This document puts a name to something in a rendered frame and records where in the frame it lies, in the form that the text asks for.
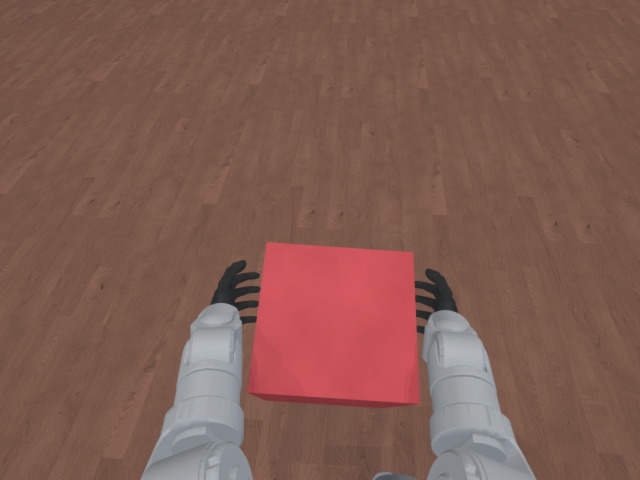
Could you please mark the left robot forearm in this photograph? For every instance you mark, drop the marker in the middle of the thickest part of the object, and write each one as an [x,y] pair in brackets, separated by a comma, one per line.
[207,400]

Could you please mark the carton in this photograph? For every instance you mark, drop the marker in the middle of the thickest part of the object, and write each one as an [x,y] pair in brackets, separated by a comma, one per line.
[336,326]

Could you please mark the robot right upper arm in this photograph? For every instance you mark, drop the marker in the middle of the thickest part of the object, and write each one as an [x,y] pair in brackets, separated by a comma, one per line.
[465,464]

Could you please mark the robot left hand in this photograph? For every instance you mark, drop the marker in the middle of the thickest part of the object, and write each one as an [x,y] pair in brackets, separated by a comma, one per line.
[226,293]

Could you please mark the robot left upper arm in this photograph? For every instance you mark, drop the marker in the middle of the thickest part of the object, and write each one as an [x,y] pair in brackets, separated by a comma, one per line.
[215,460]

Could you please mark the right robot forearm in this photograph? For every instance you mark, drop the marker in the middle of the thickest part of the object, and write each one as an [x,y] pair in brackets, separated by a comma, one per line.
[466,411]

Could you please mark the robot right hand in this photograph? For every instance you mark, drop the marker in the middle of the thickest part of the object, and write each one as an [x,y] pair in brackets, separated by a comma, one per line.
[441,292]

